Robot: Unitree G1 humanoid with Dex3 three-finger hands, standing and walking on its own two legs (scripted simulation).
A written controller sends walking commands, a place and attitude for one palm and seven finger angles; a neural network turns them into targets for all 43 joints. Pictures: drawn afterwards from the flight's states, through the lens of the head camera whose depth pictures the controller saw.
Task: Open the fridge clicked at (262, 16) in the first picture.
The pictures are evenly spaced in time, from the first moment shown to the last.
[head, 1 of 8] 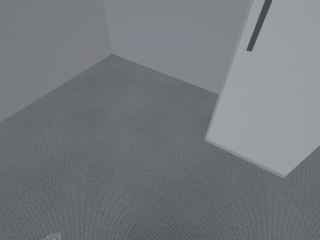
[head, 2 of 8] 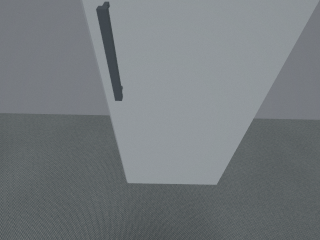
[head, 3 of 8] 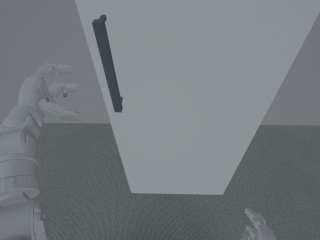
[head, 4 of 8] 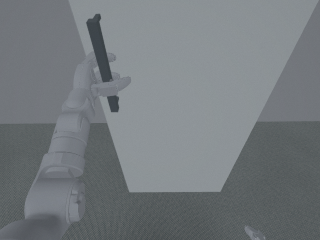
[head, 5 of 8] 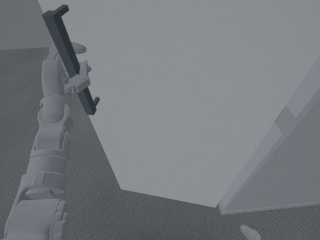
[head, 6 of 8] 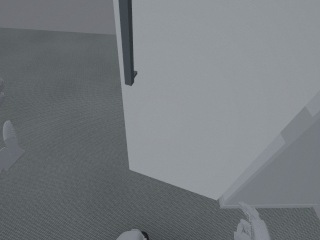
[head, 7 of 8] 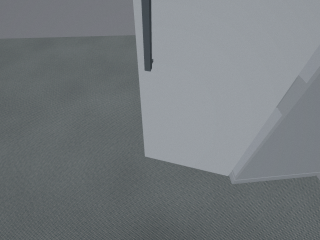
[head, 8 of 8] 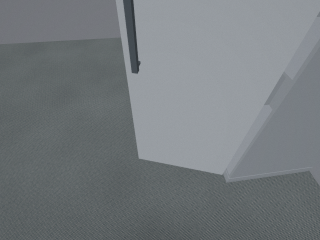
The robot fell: no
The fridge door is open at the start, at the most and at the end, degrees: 0 76 70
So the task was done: yes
